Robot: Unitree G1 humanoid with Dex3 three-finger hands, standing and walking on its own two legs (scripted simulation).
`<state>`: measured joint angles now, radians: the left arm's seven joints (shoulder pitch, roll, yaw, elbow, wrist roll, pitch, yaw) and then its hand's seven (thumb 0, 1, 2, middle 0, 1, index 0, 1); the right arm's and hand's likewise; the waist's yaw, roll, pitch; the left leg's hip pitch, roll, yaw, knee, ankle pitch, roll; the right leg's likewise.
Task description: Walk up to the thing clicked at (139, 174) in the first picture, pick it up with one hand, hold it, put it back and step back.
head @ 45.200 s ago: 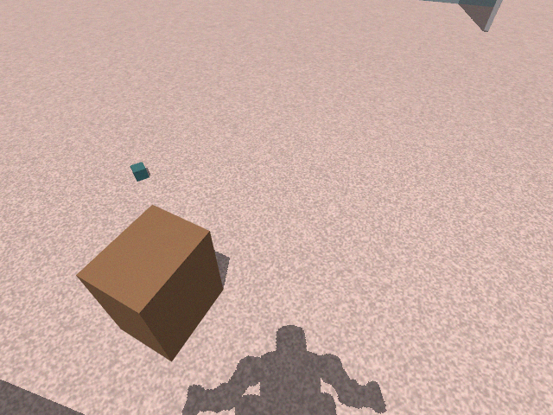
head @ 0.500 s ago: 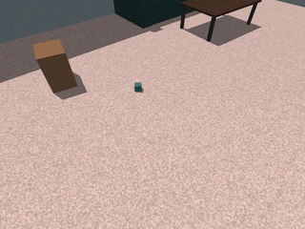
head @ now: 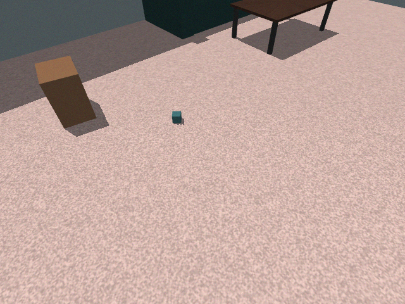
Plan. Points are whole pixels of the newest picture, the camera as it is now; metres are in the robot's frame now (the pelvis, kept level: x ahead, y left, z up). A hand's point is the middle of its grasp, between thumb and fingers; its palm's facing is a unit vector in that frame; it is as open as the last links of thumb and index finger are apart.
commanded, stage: stand
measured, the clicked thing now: (176, 117) +1.56 +0.18 -0.75
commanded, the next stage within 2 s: none
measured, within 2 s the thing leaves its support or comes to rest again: neither
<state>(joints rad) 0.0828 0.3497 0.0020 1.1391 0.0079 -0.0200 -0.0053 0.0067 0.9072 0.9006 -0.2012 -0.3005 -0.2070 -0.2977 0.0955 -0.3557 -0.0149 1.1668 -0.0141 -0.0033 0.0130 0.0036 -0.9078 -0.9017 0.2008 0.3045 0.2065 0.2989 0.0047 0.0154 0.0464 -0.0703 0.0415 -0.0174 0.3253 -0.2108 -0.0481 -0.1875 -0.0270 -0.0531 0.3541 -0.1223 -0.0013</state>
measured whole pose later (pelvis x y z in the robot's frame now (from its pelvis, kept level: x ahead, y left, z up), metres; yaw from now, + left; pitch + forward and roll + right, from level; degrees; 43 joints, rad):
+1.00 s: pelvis +0.02 +0.00 +0.00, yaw +0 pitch -2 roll +0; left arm 0.08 0.35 0.01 1.15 0.01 -0.01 -0.01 0.01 0.91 0.90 -0.20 -0.30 -0.21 -0.30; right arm 0.10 -0.36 0.00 1.14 -0.02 -0.01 0.00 0.00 -0.91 -0.90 0.20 0.30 0.21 0.30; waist 0.01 0.02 0.04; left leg -0.05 0.05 -0.02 0.31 -0.23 -0.05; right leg -0.17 -0.02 -0.06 0.35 -0.14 0.00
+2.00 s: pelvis +0.02 +0.00 +0.00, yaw +0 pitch -2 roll +0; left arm 0.10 0.35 0.01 1.14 0.01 -0.01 -0.01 0.01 0.91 0.90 -0.20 -0.30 -0.21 -0.30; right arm 0.13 -0.36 0.00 1.12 -0.02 -0.01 0.01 0.00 -0.91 -0.90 0.20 0.30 0.21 0.30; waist 0.01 0.02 0.05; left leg -0.04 0.05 -0.01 0.31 -0.23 -0.05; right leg -0.17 -0.02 -0.05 0.34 -0.15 0.00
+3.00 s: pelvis +0.03 +0.01 +0.00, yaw +0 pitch -2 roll +0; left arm 0.11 0.35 0.00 1.13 0.01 -0.01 0.00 0.01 0.91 0.90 -0.20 -0.30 -0.21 -0.30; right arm 0.13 -0.36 0.00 1.12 -0.02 -0.01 0.01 0.00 -0.91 -0.90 0.20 0.30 0.21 0.30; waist 0.01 0.02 0.05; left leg -0.04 0.04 -0.01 0.31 -0.24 -0.04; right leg -0.16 -0.03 -0.05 0.34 -0.15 0.01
